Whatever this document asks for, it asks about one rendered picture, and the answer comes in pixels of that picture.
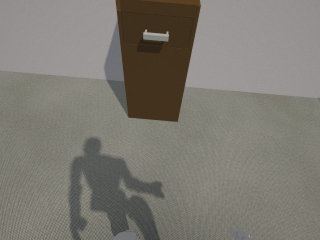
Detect cabinet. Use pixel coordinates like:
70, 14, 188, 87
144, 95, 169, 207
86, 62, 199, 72
115, 0, 201, 122

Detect handle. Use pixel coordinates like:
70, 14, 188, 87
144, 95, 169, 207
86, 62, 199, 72
143, 29, 169, 42

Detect drawer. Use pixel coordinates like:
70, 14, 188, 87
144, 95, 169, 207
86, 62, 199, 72
122, 11, 193, 48

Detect right robot hand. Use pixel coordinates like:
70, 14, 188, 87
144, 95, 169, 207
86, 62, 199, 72
230, 228, 254, 240

